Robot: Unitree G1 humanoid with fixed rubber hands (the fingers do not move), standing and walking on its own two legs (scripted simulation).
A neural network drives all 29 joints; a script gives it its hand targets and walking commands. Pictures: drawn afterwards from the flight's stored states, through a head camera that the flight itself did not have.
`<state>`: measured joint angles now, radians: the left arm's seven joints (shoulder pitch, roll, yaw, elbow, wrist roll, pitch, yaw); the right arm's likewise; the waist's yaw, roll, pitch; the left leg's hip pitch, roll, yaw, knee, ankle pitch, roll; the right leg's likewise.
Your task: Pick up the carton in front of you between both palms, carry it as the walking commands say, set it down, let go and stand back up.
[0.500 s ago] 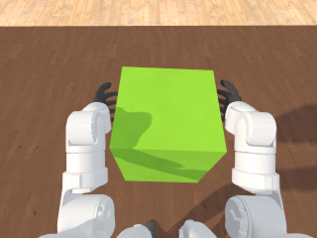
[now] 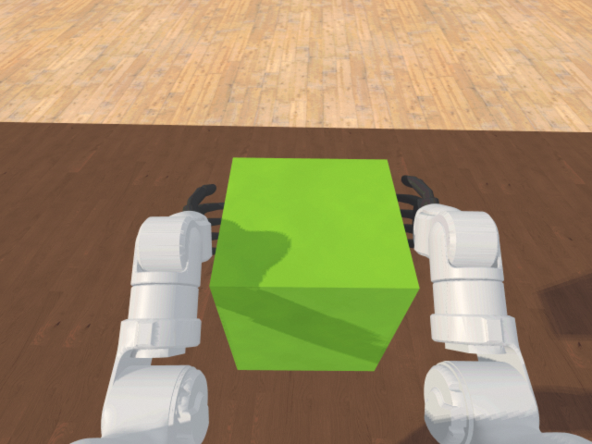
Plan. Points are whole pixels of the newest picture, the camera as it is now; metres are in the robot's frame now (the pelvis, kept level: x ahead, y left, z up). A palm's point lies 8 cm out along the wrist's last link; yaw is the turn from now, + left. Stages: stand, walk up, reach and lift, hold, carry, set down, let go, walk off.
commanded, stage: carry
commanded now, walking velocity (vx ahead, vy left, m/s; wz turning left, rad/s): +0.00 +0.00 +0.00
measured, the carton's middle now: (307, 270) +0.34 +0.01 +0.04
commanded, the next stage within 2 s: none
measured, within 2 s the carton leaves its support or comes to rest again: neither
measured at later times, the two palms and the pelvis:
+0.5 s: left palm (199, 238) +0.33 +0.14 +0.13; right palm (442, 232) +0.33 -0.16 +0.14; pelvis -0.01 -0.01 +0.00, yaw +0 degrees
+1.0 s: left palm (203, 236) +0.34 +0.14 +0.13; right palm (443, 230) +0.34 -0.16 +0.14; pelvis -0.01 -0.01 +0.00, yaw +0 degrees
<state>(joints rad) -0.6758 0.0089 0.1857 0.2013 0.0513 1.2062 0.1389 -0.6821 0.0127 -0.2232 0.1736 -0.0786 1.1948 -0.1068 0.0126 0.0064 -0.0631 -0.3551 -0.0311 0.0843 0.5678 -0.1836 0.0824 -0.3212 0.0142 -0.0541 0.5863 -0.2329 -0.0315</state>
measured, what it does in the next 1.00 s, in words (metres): stands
